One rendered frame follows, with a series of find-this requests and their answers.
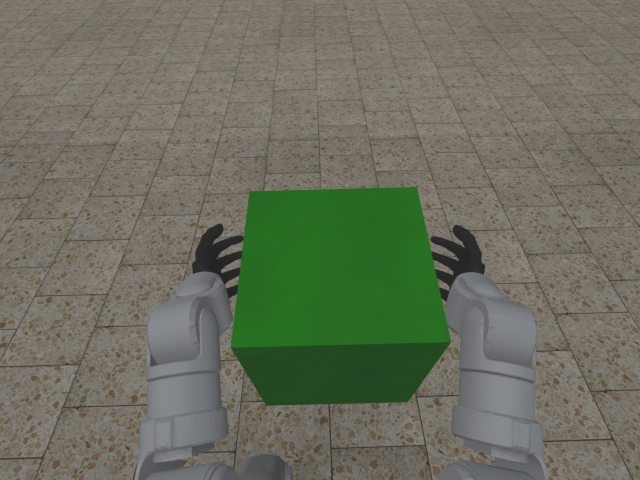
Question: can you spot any left robot forearm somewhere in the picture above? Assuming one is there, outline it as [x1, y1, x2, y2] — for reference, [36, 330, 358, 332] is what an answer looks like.
[134, 271, 233, 480]

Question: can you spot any robot left hand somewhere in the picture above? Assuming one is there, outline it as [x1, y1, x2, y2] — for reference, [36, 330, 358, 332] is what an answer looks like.
[192, 224, 244, 298]

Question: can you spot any left robot thigh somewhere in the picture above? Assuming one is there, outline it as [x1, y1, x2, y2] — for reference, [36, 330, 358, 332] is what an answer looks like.
[237, 454, 292, 480]

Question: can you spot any robot right hand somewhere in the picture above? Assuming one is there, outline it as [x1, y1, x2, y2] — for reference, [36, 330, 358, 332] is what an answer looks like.
[431, 225, 485, 302]

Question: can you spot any right robot forearm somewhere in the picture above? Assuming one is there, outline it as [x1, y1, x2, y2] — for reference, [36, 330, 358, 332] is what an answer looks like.
[445, 272, 549, 480]

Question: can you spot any carton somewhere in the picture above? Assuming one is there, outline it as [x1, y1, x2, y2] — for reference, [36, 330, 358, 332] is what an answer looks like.
[231, 187, 451, 406]

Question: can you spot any robot right upper arm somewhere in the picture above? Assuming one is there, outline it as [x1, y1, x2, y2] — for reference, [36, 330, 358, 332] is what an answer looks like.
[438, 460, 536, 480]

